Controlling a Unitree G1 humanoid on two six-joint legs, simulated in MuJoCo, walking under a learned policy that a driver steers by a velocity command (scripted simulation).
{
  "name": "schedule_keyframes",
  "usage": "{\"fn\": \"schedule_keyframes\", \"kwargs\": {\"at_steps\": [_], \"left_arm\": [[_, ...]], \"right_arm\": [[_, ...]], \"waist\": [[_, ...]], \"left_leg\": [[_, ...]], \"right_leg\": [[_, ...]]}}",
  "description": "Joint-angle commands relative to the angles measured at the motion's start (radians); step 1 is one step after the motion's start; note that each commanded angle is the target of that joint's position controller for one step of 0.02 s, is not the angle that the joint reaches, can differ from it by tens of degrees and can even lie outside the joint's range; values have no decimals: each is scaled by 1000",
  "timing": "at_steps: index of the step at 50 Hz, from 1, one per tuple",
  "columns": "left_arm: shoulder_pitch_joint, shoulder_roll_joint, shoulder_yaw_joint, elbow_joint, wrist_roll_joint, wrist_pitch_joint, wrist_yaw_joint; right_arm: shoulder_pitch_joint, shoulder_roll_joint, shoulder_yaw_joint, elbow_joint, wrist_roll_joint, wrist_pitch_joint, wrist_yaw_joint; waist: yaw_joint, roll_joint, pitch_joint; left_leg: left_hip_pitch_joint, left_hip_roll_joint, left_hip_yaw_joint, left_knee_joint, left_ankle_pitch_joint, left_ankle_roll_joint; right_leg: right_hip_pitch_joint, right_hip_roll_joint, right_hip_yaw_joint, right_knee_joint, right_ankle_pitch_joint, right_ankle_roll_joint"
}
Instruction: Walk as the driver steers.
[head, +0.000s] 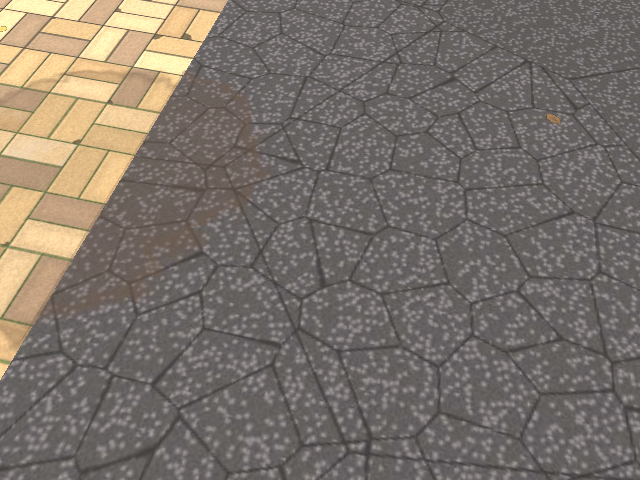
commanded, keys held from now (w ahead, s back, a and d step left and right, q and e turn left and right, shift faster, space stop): w+q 0.26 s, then w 0.36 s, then e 0.38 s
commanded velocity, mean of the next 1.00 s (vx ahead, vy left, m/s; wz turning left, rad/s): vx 0.40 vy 0.00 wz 0.17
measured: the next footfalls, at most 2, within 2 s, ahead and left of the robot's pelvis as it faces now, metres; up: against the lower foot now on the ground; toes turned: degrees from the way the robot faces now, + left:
right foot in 0.28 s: +0.34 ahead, -0.14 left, +0.00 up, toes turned +14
left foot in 0.74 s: +0.53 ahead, +0.18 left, +0.00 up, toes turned +14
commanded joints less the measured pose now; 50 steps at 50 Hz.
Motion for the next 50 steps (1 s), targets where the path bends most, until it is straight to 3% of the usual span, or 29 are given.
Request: {"fn": "schedule_keyframes", "kwargs": {"at_steps": [1, 4, 8, 11, 12, 13, 14, 15, 16, 17, 18, 19, 20, 22, 26, 29, 31, 33, 34, 36, 37, 38, 39, 40, 41, 42, 43, 46, 50], "left_arm": [[-24, 63, 14, -63, 8, 4, 3], [-127, 40, 3, -89, -2, -2, -8], [-195, 69, 10, -120, -16, -16, -23], [-156, 100, 26, -117, -19, -29, -29], [-91, 110, 35, -101, -19, -34, -26], [9, 138, 51, -80, -10, -40, -19], [167, 191, 64, -65, 6, -42, -12], [257, 265, 83, -19, 14, -28, -18], [248, 168, 64, -20, -17, -24, -26], [206, 103, 46, -29, -19, -18, -23], [157, 87, 37, -34, -7, -10, -22], [129, 70, 30, -28, -2, -5, -21], [119, 57, 22, -23, 5, -6, -18], [126, 54, 21, -6, -4, -11, -17], [146, 121, 36, 21, -22, -9, -12], [178, 145, 39, 41, -31, 2, -11], [220, 154, 39, 62, -37, 10, -12], [246, 154, 37, 82, -41, 25, -9], [249, 160, 38, 88, -40, 34, -5], [232, 150, 32, 83, -40, 41, 1], [223, 103, 14, 58, -19, 34, 1], [354, -5, -23, 58, 6, 28, -1], [397, 64, -9, 78, -27, 30, 4], [311, 136, 17, 65, -49, 41, 9], [253, 124, 18, 47, -48, 54, 17], [243, 113, 22, 52, -35, 73, 25], [260, 98, 25, 53, -30, 97, 31], [269, 62, 29, 31, -27, 140, 42], [169, 48, 26, -29, -18, 153, 26]], "right_arm": [[-34, -177, -48, -75, 5, -20, -24], [6, -181, -49, -56, 10, -11, -33], [62, -174, -50, -26, 19, -1, -35], [56, -171, -51, -23, 16, 10, -39], [40, -160, -48, -27, 16, 13, -39], [32, -125, -36, -35, 12, 12, -36], [40, -66, -12, -51, -6, 9, -34], [195, -13, 5, -69, 25, -2, -33], [193, -115, -9, -34, 37, -5, -38], [74, -164, -22, -41, 30, -3, -37], [3, -157, -21, -56, 16, -2, -38], [-47, -144, -21, -71, 3, -7, -35], [-50, -125, -20, -76, 5, -9, -28], [-34, -83, -9, -73, 10, -8, -19], [-135, -41, 17, -103, -5, -17, -8], [-224, -39, 24, -115, 3, -27, 3], [-276, -50, 22, -130, 10, -29, 9], [-312, -63, 16, -148, 4, -37, 14], [-295, -77, 8, -146, 0, -42, 16], [-141, -126, -19, -95, -21, -49, 9], [-29, -190, -37, -78, -40, -48, -2], [26, -245, -42, -84, -60, -28, -14], [56, -211, -38, -80, -41, -9, -10], [11, -169, -26, -79, -28, -1, -9], [-55, -138, -15, -74, -19, -2, -10], [-113, -105, -5, -70, -17, -4, -8], [-165, -95, -3, -65, -24, -7, -7], [-243, -107, -14, -50, -42, -18, -12], [-253, -133, -26, -20, -31, -7, -37]], "waist": [[27, 58, -63], [-16, 92, -42], [-40, 109, -38], [-10, 150, -49], [27, 163, -68], [78, 150, -139], [138, 44, -286], [68, -301, -387], [94, -205, -321], [123, -110, -192], [111, -43, -124], [97, -31, -67], [71, -51, -54], [50, -77, -61], [69, -53, -43], [100, -52, -33], [117, -54, -25], [111, -58, -10], [92, -64, -25], [1, -50, -126], [-46, 6, -238], [-18, 266, -394], [-45, 283, -510], [-48, 194, -386], [-20, 164, -286], [9, 136, -222], [48, 156, -187], [90, 171, -144], [68, 144, -136]], "left_leg": [[16, 234, -235, -172, 220, 171], [-20, 194, -209, -159, 115, 124], [50, 226, -296, -87, 51, 105], [117, 250, -377, 3, 81, 87], [111, 233, -380, 50, 116, 71], [75, 182, -344, 174, 162, 40], [-41, 123, -254, 448, 33, 0], [-406, -16, -134, 765, -419, -75], [-531, 61, -164, 891, -407, -87], [-557, 92, -150, 916, -313, -91], [-531, 122, -114, 897, -249, -93], [-516, 144, -110, 842, -205, -92], [-468, 168, -105, 796, -177, -88], [-425, 183, -70, 707, -174, -91], [-407, 208, -13, 462, -35, -109], [-326, 184, 22, 287, 112, -112], [-302, 171, 31, 225, 147, -108], [-268, 146, 26, 159, 131, -93], [-222, 132, 25, 123, 128, -82], [48, 106, 47, 34, 262, -42], [284, 235, -51, 86, 540, 2], [614, 532, -333, 159, 873, 146], [588, 578, -444, 112, 750, 204], [481, 512, -341, 75, 668, 170], [380, 468, -255, 49, 616, 140], [262, 434, -187, 10, 581, 126], [141, 413, -130, -36, 530, 116], [-19, 401, -26, -124, 430, 137], [-20, 412, 51, -158, 268, 134]], "right_leg": [[-18, 10, -4, -176, 169, 36], [54, 59, -11, -390, 343, 40], [88, 86, 17, -506, 347, 20], [149, 96, 21, -545, 219, -16], [235, 102, 2, -580, 210, -37], [407, 70, 15, -595, 216, -74], [664, -99, 175, -571, 170, -140], [961, -307, 662, -669, -42, -318], [932, -314, 753, -725, -275, -312], [815, -262, 590, -739, -255, -267], [697, -218, 464, -749, -136, -243], [603, -181, 381, -769, -22, -241], [542, -151, 314, -789, 57, -233], [502, -129, 241, -823, 148, -245], [469, -128, 132, -877, 257, -264], [451, -102, 54, -879, 281, -236], [481, -118, 48, -868, 282, -225], [514, -128, 65, -807, 403, -201], [535, -126, 71, -759, 470, -182], [494, -57, 36, -568, 623, -124], [365, 6, 3, -377, 426, -72], [60, 119, -51, -25, -270, 6], [17, 119, 53, 147, -437, 16], [-42, 85, 55, 211, -394, 21], [-79, 55, 24, 200, -338, 25], [-49, 29, 15, 170, -285, 36], [28, 9, 12, 137, -237, 45], [123, 17, -27, 86, -142, 62], [154, -7, -39, -95, -9, 38]]}}
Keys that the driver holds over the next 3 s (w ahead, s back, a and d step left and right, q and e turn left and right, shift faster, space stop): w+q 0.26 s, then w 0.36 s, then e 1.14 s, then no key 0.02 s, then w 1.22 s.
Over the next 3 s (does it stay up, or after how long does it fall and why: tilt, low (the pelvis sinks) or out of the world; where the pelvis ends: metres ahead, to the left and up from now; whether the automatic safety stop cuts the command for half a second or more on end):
stays up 0.95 -0.19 -0.01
